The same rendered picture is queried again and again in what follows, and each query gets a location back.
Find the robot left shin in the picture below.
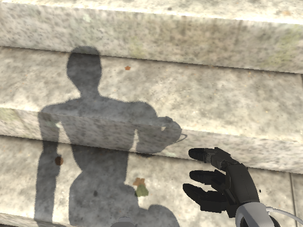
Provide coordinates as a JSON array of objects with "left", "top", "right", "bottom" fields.
[{"left": 118, "top": 217, "right": 134, "bottom": 224}]

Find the robot right hand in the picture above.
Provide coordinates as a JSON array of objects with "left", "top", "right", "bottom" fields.
[{"left": 183, "top": 147, "right": 261, "bottom": 218}]

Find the robot right forearm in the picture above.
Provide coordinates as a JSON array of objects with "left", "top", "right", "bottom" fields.
[{"left": 235, "top": 201, "right": 280, "bottom": 227}]

